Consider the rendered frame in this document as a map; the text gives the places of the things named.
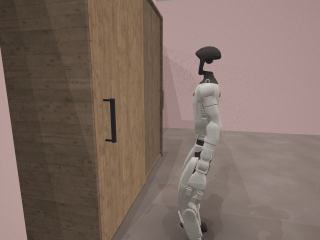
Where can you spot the left robot hand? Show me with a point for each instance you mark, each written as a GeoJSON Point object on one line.
{"type": "Point", "coordinates": [198, 182]}

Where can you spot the humanoid robot torso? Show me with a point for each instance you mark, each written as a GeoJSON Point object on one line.
{"type": "Point", "coordinates": [201, 120]}

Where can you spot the left robot upper arm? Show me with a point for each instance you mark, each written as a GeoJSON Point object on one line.
{"type": "Point", "coordinates": [208, 95]}

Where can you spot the left robot forearm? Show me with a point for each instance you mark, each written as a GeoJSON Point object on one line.
{"type": "Point", "coordinates": [210, 142]}

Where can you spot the wardrobe door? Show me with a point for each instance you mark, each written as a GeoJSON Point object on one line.
{"type": "Point", "coordinates": [117, 70]}
{"type": "Point", "coordinates": [151, 67]}

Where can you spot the robot right thigh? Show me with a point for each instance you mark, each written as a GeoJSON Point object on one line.
{"type": "Point", "coordinates": [190, 155]}

